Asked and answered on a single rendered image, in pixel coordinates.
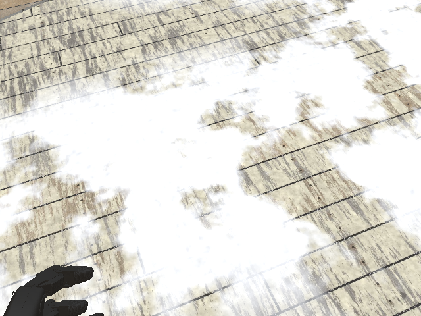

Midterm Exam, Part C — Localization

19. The left robot hand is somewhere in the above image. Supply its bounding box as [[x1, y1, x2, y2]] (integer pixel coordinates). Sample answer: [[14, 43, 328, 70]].
[[4, 265, 104, 316]]

